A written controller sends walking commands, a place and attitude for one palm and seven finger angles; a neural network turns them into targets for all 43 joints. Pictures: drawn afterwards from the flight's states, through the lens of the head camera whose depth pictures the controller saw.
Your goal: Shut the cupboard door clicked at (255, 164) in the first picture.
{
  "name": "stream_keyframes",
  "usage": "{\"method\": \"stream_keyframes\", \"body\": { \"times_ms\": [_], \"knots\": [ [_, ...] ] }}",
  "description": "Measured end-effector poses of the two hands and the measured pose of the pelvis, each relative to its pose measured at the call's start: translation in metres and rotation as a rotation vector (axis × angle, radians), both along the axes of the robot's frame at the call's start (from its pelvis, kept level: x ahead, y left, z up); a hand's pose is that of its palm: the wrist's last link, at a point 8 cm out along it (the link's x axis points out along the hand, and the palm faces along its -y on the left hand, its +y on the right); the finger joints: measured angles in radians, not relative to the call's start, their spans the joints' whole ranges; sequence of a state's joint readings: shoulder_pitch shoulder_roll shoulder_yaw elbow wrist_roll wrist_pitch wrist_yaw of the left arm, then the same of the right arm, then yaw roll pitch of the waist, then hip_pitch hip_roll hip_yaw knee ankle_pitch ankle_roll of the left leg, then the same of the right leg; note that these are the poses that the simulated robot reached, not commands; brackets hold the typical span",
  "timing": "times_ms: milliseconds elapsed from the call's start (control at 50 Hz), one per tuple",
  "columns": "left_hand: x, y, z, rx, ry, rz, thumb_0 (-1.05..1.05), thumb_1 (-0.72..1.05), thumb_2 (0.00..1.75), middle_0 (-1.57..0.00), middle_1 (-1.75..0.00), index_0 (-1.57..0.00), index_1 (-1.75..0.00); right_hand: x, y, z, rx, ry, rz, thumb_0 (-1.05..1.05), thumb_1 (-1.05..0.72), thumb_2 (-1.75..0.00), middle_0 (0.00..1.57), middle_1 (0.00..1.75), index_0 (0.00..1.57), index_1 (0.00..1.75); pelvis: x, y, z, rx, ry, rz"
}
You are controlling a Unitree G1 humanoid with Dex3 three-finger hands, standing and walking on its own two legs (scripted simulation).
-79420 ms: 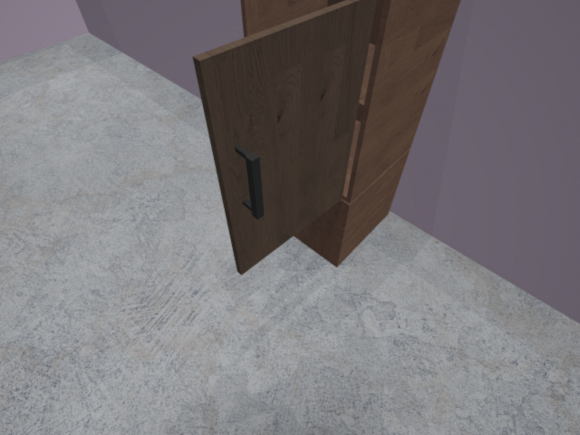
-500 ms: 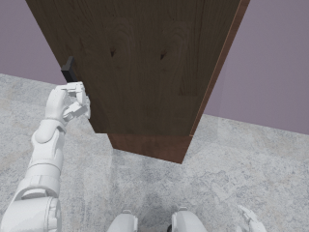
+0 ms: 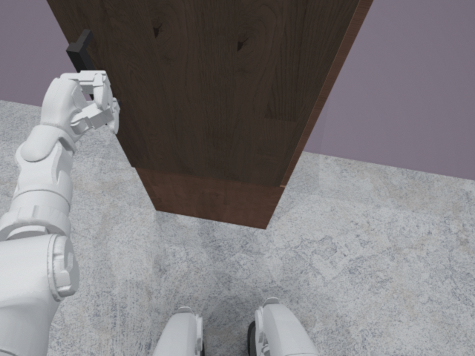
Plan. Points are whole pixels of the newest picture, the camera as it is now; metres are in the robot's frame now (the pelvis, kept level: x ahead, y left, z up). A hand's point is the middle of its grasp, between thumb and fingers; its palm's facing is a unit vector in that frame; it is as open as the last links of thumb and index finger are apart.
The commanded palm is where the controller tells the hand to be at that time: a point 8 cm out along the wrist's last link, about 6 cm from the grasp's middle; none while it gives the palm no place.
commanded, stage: push the door shut along its arc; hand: left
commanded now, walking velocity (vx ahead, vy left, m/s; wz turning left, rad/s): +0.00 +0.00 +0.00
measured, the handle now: (99, 82) +0.56 +0.21 +0.08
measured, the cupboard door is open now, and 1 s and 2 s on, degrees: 2 0 0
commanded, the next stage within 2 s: pull the fist back off the door in 0.56 s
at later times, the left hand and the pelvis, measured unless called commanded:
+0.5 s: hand (112, 104) +0.50 +0.18 +0.09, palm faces -0.26 -0.97 -0.03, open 3.3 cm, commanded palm +0.54 +0.18 +0.09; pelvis -0.01 +0.01 -0.01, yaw +1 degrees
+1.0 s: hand (159, 94) +0.52 +0.11 +0.09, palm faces -0.03 -1.00 -0.03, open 3.2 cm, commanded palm +0.49 +0.18 +0.09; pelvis -0.01 -0.01 +0.00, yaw +0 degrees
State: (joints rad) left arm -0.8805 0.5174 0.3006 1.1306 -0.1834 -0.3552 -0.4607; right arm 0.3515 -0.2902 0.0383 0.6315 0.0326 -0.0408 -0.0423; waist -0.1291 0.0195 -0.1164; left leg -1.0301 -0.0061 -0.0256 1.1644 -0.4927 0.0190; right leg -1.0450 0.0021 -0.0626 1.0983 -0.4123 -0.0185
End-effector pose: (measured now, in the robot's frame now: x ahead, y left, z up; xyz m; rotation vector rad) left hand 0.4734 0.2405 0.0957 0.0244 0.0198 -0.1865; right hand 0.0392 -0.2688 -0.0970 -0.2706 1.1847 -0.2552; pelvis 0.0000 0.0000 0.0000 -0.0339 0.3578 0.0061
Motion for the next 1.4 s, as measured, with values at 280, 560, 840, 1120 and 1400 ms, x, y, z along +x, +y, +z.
{"method": "stream_keyframes", "body": {
  "times_ms": [280,560,840,1120,1400],
  "knots": [
    [0.019,-0.001,-0.002,0.007,0.012,-0.067,0.02,0.9,0.9,-1.33,-1.5,-1.38,-1.5,-0.018,0.012,0.0,-0.012,0.062,-0.003,0.01,-0.91,-0.9,0.2,0.3,0.2,0.3,0.0,0.01,-0.004,-0.021,0.029,0.013],
    [0.02,0.0,-0.001,0.017,0.026,-0.07,0.02,0.9,0.9,-1.34,-1.5,-1.42,-1.5,-0.017,0.014,-0.003,-0.036,0.052,0.048,0.0,-0.91,-0.9,0.2,0.3,0.2,0.3,-0.012,0.011,-0.01,-0.034,0.038,0.042],
    [0.012,-0.021,-0.006,-0.054,0.001,0.279,0.02,0.9,0.9,-1.38,-1.5,-1.43,-1.5,-0.019,0.012,-0.007,0.007,0.042,0.111,0.01,-0.91,-0.9,0.2,0.3,0.2,0.3,-0.017,0.002,-0.01,-0.025,0.042,0.053],
    [0.024,-0.066,-0.004,0.005,0.006,0.225,0.02,0.9,0.9,-1.31,-1.5,-1.32,-1.5,-0.042,0.006,0.0,0.089,0.034,-0.085,0.01,-0.91,-0.9,0.2,0.3,0.2,0.3,0.002,-0.012,0.008,0.023,0.007,-0.049],
    [-0.051,-0.033,-0.01,-0.013,-0.026,0.172,0.02,0.9,0.9,-1.3,-1.5,-1.3,-1.5,0.043,-0.011,0.021,0.045,-0.037,0.013,0.01,-0.91,-0.9,0.2,0.3,0.2,0.3,0.029,-0.013,0.029,0.016,-0.063,0.001]
  ]
}}
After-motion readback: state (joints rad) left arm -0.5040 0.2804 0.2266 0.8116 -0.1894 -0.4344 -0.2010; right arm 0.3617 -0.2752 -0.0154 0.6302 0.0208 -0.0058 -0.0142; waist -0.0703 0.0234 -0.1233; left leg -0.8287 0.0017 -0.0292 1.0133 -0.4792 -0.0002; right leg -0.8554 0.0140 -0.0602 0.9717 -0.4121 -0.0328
